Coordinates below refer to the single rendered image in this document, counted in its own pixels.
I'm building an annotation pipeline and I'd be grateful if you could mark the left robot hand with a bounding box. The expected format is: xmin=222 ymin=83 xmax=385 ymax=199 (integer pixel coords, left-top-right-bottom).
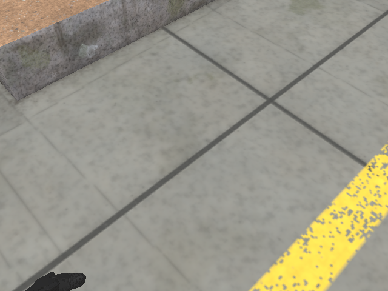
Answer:
xmin=26 ymin=272 xmax=86 ymax=291

